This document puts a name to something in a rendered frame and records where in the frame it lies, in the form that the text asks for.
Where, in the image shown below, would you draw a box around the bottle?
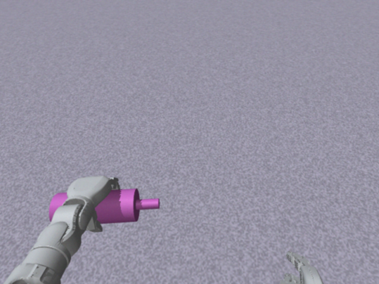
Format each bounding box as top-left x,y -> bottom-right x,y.
49,189 -> 159,224

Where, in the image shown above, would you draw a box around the right robot hand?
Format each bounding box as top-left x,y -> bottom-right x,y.
280,251 -> 323,284

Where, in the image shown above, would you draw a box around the left robot hand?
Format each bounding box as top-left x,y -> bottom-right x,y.
67,176 -> 120,233

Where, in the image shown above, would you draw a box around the left robot arm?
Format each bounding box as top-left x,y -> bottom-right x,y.
4,195 -> 95,284

